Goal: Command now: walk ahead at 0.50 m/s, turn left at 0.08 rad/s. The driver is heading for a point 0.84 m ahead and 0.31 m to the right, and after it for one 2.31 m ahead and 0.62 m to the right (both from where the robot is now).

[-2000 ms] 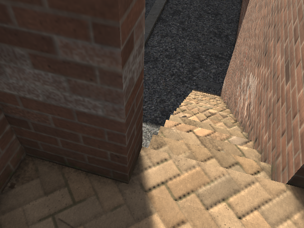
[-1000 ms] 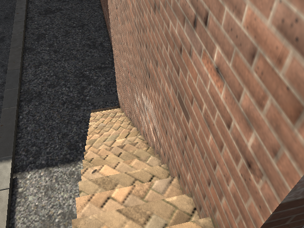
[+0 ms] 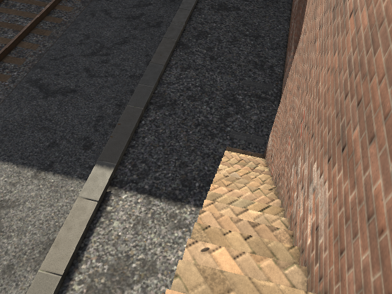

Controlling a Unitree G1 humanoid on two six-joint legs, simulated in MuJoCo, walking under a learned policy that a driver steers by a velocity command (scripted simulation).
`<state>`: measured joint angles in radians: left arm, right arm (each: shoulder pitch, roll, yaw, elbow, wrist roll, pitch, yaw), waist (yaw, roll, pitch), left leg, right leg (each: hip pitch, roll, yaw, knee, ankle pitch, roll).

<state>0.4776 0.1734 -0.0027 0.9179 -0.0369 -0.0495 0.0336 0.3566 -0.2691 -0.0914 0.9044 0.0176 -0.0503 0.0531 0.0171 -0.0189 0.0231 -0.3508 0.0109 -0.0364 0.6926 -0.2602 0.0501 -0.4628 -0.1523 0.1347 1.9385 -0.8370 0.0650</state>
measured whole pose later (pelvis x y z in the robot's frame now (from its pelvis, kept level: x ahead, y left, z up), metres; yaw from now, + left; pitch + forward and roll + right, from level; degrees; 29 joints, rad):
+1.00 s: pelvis +0.35 -0.18 -0.31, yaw -27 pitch +0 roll +2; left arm 0.30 0.11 -0.04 0.88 -0.01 0.06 0.16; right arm 0.19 -0.28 -0.07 0.82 0.00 -0.01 0.03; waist -0.02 0.15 -0.04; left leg -0.46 0.00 -0.22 0.63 0.36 -0.08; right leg -0.37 0.29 0.16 1.31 -0.89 -0.18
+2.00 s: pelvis +0.56 -0.23 -0.41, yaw -4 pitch +3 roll -2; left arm -0.06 0.33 0.09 0.69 0.01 0.01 0.04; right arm 0.23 -0.30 -0.01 0.58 0.06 0.04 -0.04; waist 0.01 -0.02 0.04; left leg -0.31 -0.16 -0.34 0.73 -0.43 0.05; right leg -0.76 0.02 0.15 1.41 -0.21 0.05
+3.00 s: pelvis +0.91 -0.32 -0.82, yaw -4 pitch +2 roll +1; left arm 0.35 0.20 0.06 0.94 -0.07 -0.05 0.04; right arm 0.47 -0.18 -0.03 0.94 -0.01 -0.04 0.03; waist -0.02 0.01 0.00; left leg -0.36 -0.04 -0.02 0.69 -0.36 0.02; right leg -0.81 0.03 0.22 1.85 -0.55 -0.06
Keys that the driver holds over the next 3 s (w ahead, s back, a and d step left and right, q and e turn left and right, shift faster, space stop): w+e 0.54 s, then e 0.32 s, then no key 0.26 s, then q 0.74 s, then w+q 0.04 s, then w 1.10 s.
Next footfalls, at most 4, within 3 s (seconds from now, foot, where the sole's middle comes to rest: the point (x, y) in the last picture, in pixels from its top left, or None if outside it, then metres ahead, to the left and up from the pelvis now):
0.42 right None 0.25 -0.18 -0.96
1.08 left None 0.52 -0.06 -1.17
1.28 right None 0.38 -0.29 -0.99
1.42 right None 0.44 -0.36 -1.16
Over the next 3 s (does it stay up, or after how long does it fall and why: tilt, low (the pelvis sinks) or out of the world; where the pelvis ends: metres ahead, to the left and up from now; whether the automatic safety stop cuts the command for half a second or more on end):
stays up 0.91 -0.32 -0.82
